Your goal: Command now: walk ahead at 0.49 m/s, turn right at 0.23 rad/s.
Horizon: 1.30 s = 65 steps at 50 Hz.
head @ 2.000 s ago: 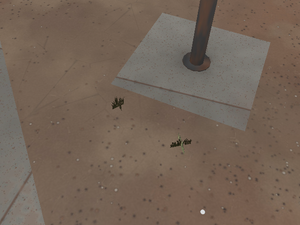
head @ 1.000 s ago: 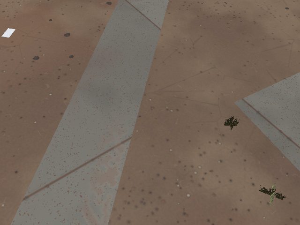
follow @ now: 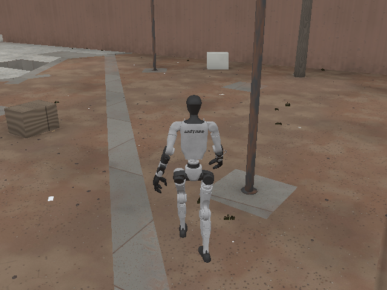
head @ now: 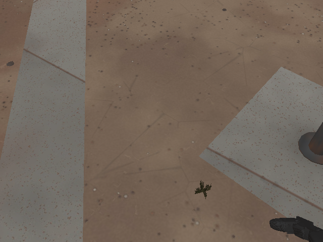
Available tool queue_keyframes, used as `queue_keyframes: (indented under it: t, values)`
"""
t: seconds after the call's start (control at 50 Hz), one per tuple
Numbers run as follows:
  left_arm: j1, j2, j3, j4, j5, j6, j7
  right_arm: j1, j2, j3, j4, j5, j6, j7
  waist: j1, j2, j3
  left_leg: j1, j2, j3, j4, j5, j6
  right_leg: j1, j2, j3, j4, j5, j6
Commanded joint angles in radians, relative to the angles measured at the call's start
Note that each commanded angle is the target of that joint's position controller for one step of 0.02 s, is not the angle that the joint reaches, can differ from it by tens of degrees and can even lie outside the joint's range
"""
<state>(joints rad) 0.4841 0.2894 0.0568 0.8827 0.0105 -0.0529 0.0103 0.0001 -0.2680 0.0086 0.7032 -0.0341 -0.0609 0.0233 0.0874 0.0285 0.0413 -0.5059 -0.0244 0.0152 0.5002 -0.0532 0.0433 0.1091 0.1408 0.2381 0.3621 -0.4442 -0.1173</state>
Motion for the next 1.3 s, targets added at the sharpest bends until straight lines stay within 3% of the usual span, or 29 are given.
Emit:
queue_keyframes:
  t: [0.02,0.04,0.06,0.08,0.1,0.2,0.28,0.38,0.44,0.48,0.5,0.52,0.54,0.56,0.58,0.62,0.7,0.8,0.9,0.96,1.0,1.02,1.04,1.06,1.08,1.12,1.14,1.2,1.3]
  values:
    - [-0.017,0.082,0.011,-0.075,0.008,-0.028,-0.002,0.485,-0.246,-0.078,0.053,-0.020,-0.022,-0.045,-0.233,0.053,-0.324,0.671,0.267,-0.302,-0.014,-0.153,0.106,-0.287,-0.133,-0.056,0.652,0.631,0.016]
    - [0.158,0.030,0.005,-0.060,-0.024,-0.017,-0.011,0.453,-0.308,-0.103,0.079,-0.020,-0.009,-0.038,-0.126,0.313,-0.387,0.830,0.452,-0.803,-0.155,-0.172,0.269,-0.583,0.041,-0.120,0.934,-0.093,0.059]
    - [0.056,0.110,0.007,-0.046,0.020,-0.011,-0.005,0.363,-0.202,-0.088,0.061,0.015,-0.001,-0.023,-0.128,0.073,-0.239,0.700,0.381,-0.792,-0.212,-0.309,0.244,-0.672,-0.040,-0.080,0.954,-0.014,0.037]
    - [-0.059,0.114,0.009,-0.070,0.023,-0.014,-0.013,0.279,-0.145,-0.076,0.051,0.024,-0.003,-0.017,-0.115,0.011,-0.116,0.564,0.337,-0.614,-0.222,-0.271,0.230,-0.679,-0.083,-0.105,0.918,0.083,0.039]
    - [-0.121,0.106,0.005,-0.088,0.029,-0.017,-0.017,0.256,-0.113,-0.068,0.059,0.016,-0.005,-0.013,-0.105,-0.023,-0.069,0.487,0.287,-0.520,-0.237,-0.142,0.216,-0.672,-0.115,-0.132,0.876,0.122,0.043]
    - [-0.175,0.053,-0.018,-0.123,0.048,0.006,-0.037,0.346,-0.117,-0.068,0.136,0.032,-0.026,-0.012,-0.062,0.041,-0.045,0.379,0.186,-0.349,-0.280,0.159,0.220,-0.644,-0.176,-0.195,0.693,0.118,0.106]
    - [-0.372,0.034,-0.040,-0.192,0.039,0.008,-0.040,0.399,-0.133,-0.080,0.159,0.033,-0.015,-0.017,-0.101,0.041,0.017,0.308,0.148,-0.309,-0.336,0.081,0.210,-0.674,-0.196,-0.236,0.464,0.254,0.150]
    - [-0.517,0.039,-0.048,-0.242,0.018,-0.001,-0.036,0.473,-0.150,-0.094,0.175,0.026,-0.008,-0.015,-0.156,0.045,-0.004,0.355,0.138,-0.317,-0.266,0.176,0.166,-0.610,-0.156,-0.243,0.284,0.383,0.157]
    - [-0.491,0.063,-0.040,-0.247,0.014,-0.013,-0.027,0.454,-0.166,-0.104,0.163,0.020,0.000,-0.023,-0.128,0.058,-0.017,0.365,0.154,-0.367,-0.185,0.200,0.132,-0.499,-0.136,-0.223,0.195,0.319,0.136]
    - [-0.330,0.099,-0.021,-0.199,0.018,-0.028,-0.012,0.416,-0.173,-0.108,0.150,0.024,-0.001,-0.023,-0.048,0.021,-0.075,0.314,0.103,-0.357,-0.019,0.233,0.095,-0.261,-0.120,-0.221,0.085,0.293,0.104]
    - [-0.199,0.163,-0.001,-0.179,0.036,-0.041,0.004,0.406,-0.138,-0.100,0.131,0.035,-0.009,-0.016,0.009,-0.066,-0.171,0.230,0.038,-0.294,0.201,0.130,0.067,-0.073,-0.260,-0.086,0.039,0.191,0.060]
    - [-0.101,0.245,0.020,-0.181,0.056,-0.034,0.018,0.440,-0.045,-0.079,0.091,0.061,-0.013,-0.017,0.025,-0.236,-0.289,0.001,-0.076,-0.152,0.469,-0.303,0.031,0.155,-0.522,0.241,-0.035,-0.004,-0.005]
    - [-0.125,0.247,0.029,-0.169,0.040,-0.014,0.016,0.491,-0.091,-0.086,0.083,0.040,0.000,-0.022,-0.030,-0.299,-0.282,-0.132,-0.073,-0.103,0.612,-0.494,0.033,0.104,-0.598,0.495,-0.108,-0.100,-0.078]
    - [-0.190,0.146,0.010,-0.185,0.032,-0.008,0.011,0.462,-0.120,-0.093,0.110,0.019,0.016,-0.023,-0.055,-0.148,-0.153,-0.161,-0.001,-0.121,0.678,-0.418,0.039,-0.008,-0.554,0.393,-0.114,-0.155,-0.073]
    - [-0.236,0.084,-0.004,-0.189,0.025,-0.012,0.005,0.410,-0.105,-0.092,0.109,0.013,0.020,-0.011,-0.062,-0.087,-0.069,-0.150,0.026,-0.112,0.665,-0.345,0.031,-0.110,-0.496,0.246,-0.134,-0.047,-0.057]
    - [-0.245,0.051,-0.013,-0.173,0.024,-0.026,0.005,0.372,-0.085,-0.093,0.100,0.000,0.036,0.005,-0.085,-0.133,-0.022,-0.112,0.067,-0.090,0.625,-0.289,0.014,-0.200,-0.425,0.046,-0.166,0.191,-0.026]
    - [-0.188,0.065,-0.001,-0.133,0.008,-0.056,-0.003,0.290,-0.062,-0.087,0.061,-0.003,0.060,0.029,-0.095,-0.121,-0.030,-0.159,0.079,-0.074,0.627,-0.190,-0.004,-0.187,-0.408,-0.119,-0.189,0.464,-0.034]
    - [-0.139,0.064,0.005,-0.092,0.010,-0.053,-0.006,0.122,-0.040,-0.070,-0.003,-0.001,0.060,0.050,-0.074,-0.110,0.010,-0.209,0.088,-0.028,0.443,-0.026,-0.020,-0.168,-0.378,-0.285,-0.206,0.564,-0.027]
    - [-0.079,0.104,0.017,-0.053,0.010,-0.044,0.001,-0.031,-0.032,-0.052,-0.064,-0.004,0.055,0.066,-0.037,-0.111,0.047,-0.116,0.074,0.066,0.195,-0.008,0.024,-0.118,-0.398,-0.380,-0.186,0.627,-0.004]
    - [-0.051,0.133,0.022,-0.029,0.012,-0.024,0.010,-0.028,-0.050,-0.058,-0.075,-0.012,0.056,0.056,-0.052,-0.124,0.022,-0.026,0.012,0.123,0.126,-0.140,0.078,-0.036,-0.412,-0.438,-0.052,0.952,0.015]
    - [-0.034,0.158,0.025,-0.017,0.012,-0.007,0.015,0.117,-0.078,-0.075,-0.036,-0.020,0.047,0.042,-0.115,-0.130,-0.076,0.174,-0.064,0.131,0.073,-0.216,0.128,-0.038,-0.413,-0.465,0.208,1.157,0.021]
    - [-0.040,0.154,0.020,-0.023,0.010,-0.001,0.015,0.288,-0.107,-0.093,0.022,-0.029,0.038,0.028,-0.193,-0.088,-0.169,0.415,-0.070,0.091,-0.001,-0.173,0.162,-0.154,-0.392,-0.484,0.430,1.030,0.041]
    - [-0.002,0.063,-0.006,-0.064,-0.003,-0.005,0.002,0.399,-0.194,-0.117,0.042,-0.041,0.035,0.008,-0.211,0.067,-0.301,0.746,0.196,-0.259,-0.037,-0.332,0.237,-0.474,-0.338,-0.481,0.744,0.529,0.075]
    - [-0.004,0.047,-0.007,-0.104,-0.006,-0.008,-0.010,0.407,-0.254,-0.127,0.035,0.000,0.043,-0.002,-0.183,0.192,-0.395,0.878,0.441,-0.745,-0.192,-0.243,0.339,-0.743,-0.156,-0.379,1.023,-0.097,0.114]
    - [-0.129,0.117,0.011,-0.116,0.002,-0.006,-0.007,0.389,-0.225,-0.124,0.039,0.013,0.052,-0.016,-0.213,0.021,-0.285,0.799,0.407,-0.587,-0.200,-0.085,0.308,-0.825,-0.201,-0.256,1.048,0.004,0.104]
    - [-0.136,0.066,-0.004,-0.095,-0.016,-0.017,-0.014,0.295,-0.124,-0.093,0.064,0.011,0.030,-0.024,-0.127,-0.026,-0.089,0.524,0.317,-0.310,-0.229,0.149,0.229,-0.743,-0.261,-0.225,0.898,0.104,0.085]
    - [-0.111,0.060,-0.002,-0.077,0.001,-0.002,-0.019,0.265,-0.094,-0.081,0.075,0.013,0.016,-0.024,-0.089,-0.015,-0.052,0.438,0.272,-0.228,-0.254,0.189,0.190,-0.680,-0.272,-0.213,0.836,0.116,0.085]
    - [-0.050,0.040,0.004,-0.033,0.014,0.035,-0.036,0.268,-0.075,-0.073,0.100,0.015,-0.020,-0.020,-0.055,0.014,-0.038,0.368,0.230,-0.113,-0.318,0.217,0.148,-0.619,-0.241,-0.198,0.789,0.175,0.086]
    - [-0.213,0.022,0.009,-0.066,0.009,0.040,-0.046,0.327,-0.071,-0.070,0.144,0.017,-0.037,-0.022,-0.088,0.029,0.040,0.419,0.206,0.008,-0.383,0.207,0.093,-0.785,-0.227,-0.188,0.648,0.363,0.092]
